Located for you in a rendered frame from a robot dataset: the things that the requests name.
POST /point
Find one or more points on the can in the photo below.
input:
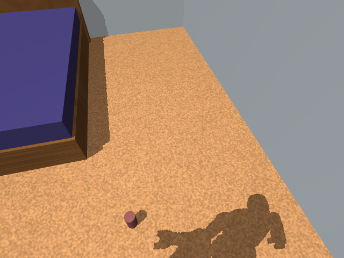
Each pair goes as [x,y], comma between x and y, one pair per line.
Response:
[130,219]

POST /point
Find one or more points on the bed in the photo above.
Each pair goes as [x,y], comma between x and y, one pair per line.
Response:
[44,63]

